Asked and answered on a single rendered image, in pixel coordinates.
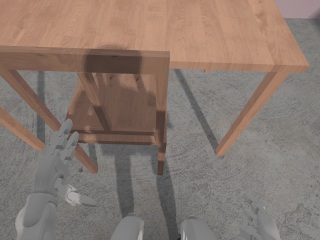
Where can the left robot shin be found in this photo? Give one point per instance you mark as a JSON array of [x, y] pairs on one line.
[[132, 214]]

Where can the left robot hand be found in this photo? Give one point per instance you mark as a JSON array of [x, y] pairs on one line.
[[55, 163]]

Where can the chair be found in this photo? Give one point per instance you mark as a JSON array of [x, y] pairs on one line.
[[120, 97]]

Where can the table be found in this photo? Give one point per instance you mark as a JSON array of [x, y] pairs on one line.
[[227, 35]]

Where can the left robot forearm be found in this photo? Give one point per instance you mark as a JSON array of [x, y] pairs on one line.
[[36, 219]]

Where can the right robot thigh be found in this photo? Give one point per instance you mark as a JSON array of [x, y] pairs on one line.
[[194, 229]]

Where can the right robot hand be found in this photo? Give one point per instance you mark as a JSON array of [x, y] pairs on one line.
[[263, 225]]

